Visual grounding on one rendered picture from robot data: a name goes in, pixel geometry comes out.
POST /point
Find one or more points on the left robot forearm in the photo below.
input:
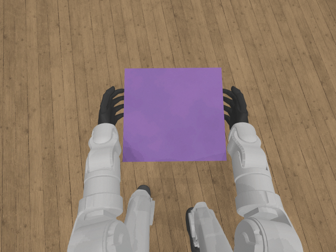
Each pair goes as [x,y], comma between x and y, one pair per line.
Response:
[101,194]

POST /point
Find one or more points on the left robot hand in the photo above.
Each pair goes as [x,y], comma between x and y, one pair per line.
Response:
[107,110]

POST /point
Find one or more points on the robot right upper arm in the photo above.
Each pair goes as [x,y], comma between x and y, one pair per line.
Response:
[261,235]

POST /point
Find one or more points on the robot left shin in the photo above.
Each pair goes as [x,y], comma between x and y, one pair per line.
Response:
[139,192]

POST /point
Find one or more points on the robot right shin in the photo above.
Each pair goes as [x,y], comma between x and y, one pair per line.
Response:
[198,205]

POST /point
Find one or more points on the right robot forearm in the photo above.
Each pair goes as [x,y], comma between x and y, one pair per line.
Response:
[256,196]

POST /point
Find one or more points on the robot shin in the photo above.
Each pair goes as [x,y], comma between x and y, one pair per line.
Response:
[198,205]
[139,192]

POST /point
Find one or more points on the right robot hand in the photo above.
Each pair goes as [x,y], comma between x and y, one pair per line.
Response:
[237,112]

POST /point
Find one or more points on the carton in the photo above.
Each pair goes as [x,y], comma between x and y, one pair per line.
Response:
[173,114]

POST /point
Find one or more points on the robot left upper arm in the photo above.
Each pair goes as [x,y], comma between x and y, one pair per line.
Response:
[106,236]

